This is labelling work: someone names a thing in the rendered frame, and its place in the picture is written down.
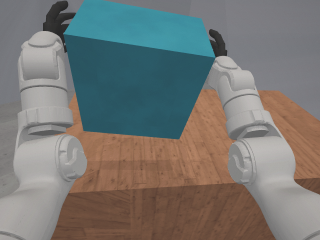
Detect pedestal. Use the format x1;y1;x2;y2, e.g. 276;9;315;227
50;89;320;240

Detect robot right forearm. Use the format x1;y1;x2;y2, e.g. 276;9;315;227
208;56;296;172

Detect left robot upper arm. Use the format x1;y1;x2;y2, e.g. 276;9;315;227
0;134;87;240

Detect right robot hand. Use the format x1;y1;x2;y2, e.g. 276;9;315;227
209;29;227;58

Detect left robot hand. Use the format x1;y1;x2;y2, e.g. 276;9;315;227
43;0;76;53

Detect robot left forearm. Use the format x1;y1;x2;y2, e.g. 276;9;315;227
13;31;74;178

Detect right robot upper arm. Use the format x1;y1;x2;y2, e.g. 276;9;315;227
227;136;320;240

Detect carton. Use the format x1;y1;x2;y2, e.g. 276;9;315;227
63;0;216;140

